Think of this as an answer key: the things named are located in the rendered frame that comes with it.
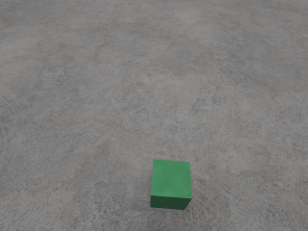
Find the carton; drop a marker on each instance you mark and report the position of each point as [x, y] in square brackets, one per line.
[171, 186]

